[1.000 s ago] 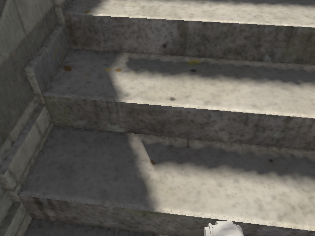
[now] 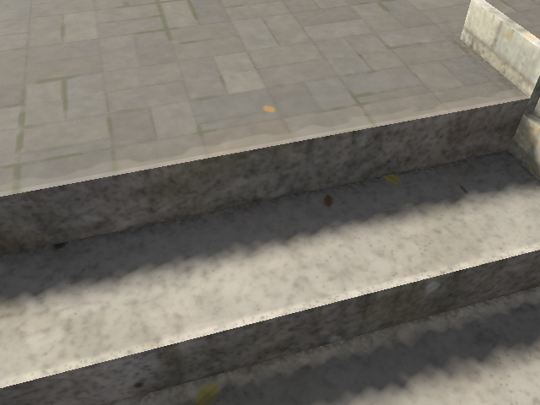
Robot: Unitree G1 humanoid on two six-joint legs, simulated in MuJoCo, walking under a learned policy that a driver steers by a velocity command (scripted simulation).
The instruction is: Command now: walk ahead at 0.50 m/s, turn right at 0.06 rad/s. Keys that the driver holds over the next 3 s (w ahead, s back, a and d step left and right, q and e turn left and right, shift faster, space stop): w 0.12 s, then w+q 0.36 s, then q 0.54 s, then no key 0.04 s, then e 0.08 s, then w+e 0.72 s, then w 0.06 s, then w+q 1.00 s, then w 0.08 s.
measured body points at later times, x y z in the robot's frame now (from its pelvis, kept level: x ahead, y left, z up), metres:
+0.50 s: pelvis +0.31 -0.06 +0.10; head +0.32 -0.05 +0.55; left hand +0.48 +0.17 +0.00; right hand +0.30 -0.28 -0.05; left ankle +0.15 +0.07 -0.44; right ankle +0.39 -0.14 -0.55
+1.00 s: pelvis +0.52 +0.05 +0.19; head +0.53 +0.05 +0.64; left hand +0.43 +0.24 +0.04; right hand +0.83 +0.01 +0.13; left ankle +0.61 +0.19 -0.38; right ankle +0.41 -0.15 -0.53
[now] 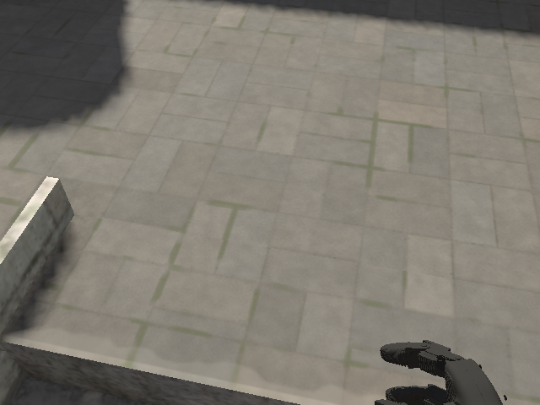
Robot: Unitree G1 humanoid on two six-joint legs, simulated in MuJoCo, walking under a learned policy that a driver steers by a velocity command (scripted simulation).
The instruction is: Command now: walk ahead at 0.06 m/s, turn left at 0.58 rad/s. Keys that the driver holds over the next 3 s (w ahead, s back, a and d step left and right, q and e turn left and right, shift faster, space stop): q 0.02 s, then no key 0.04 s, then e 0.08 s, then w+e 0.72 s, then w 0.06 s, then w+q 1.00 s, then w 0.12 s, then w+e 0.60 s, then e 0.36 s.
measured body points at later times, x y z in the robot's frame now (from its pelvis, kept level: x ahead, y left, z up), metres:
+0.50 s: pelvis +0.13 +0.01 +0.16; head +0.13 +0.00 +0.61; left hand +0.22 +0.26 +0.03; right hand +0.21 -0.22 +0.02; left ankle +0.14 +0.09 -0.58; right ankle +0.14 -0.15 -0.39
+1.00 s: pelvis +0.34 -0.10 +0.16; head +0.34 -0.10 +0.61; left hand +0.22 +0.09 +0.02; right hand +0.53 -0.31 +0.09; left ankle +0.51 -0.04 -0.34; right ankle +0.16 -0.14 -0.58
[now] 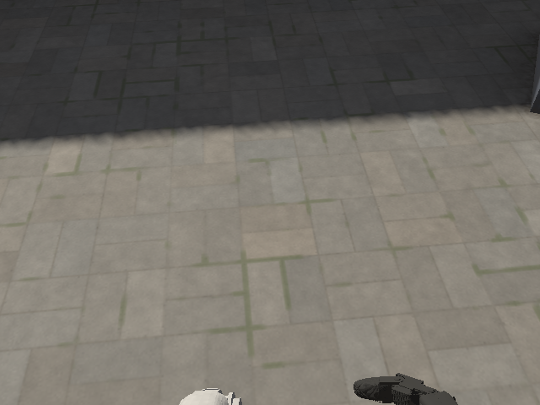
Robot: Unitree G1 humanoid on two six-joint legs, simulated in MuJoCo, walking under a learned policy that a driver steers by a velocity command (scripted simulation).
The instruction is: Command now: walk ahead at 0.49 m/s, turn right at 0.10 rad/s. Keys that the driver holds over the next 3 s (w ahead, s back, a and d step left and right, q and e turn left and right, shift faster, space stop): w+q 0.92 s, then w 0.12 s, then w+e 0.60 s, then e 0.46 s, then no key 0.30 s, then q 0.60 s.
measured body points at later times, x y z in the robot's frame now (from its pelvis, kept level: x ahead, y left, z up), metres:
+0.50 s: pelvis +0.31 +0.01 +0.16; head +0.31 +0.02 +0.61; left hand +0.54 +0.23 +0.11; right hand +0.31 -0.20 +0.01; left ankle +0.17 +0.09 -0.57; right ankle +0.50 -0.11 -0.52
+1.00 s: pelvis +0.56 +0.05 +0.17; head +0.58 +0.07 +0.61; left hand +0.41 +0.28 +0.03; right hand +0.87 -0.03 +0.08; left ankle +0.64 +0.27 -0.52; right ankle +0.50 -0.09 -0.57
